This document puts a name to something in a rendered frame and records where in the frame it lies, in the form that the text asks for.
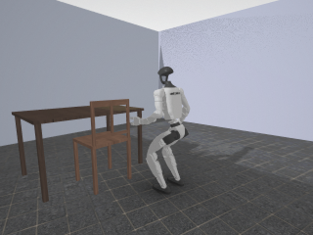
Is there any left robot forearm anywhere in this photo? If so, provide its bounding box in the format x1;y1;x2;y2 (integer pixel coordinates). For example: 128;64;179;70
138;111;158;125

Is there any right robot upper arm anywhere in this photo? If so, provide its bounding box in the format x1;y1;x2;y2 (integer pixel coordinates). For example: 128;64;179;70
178;87;191;114

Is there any right robot forearm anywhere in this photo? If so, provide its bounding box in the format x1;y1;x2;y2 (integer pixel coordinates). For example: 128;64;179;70
177;111;190;124

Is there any left robot upper arm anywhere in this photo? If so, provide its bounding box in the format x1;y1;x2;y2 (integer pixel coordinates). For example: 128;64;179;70
154;88;164;118

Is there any chair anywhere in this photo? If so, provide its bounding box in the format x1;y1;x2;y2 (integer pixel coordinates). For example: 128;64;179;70
72;99;132;195

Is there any table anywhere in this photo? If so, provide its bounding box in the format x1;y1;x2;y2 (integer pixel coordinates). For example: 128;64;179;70
12;105;144;203

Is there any humanoid robot head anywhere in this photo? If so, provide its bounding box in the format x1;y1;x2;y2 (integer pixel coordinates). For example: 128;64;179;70
157;67;176;88

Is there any left robot hand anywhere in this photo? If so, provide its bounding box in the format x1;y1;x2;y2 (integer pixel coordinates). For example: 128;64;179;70
130;117;140;126

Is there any right robot shin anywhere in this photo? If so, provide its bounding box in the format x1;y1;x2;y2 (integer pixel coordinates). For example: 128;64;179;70
163;149;181;181

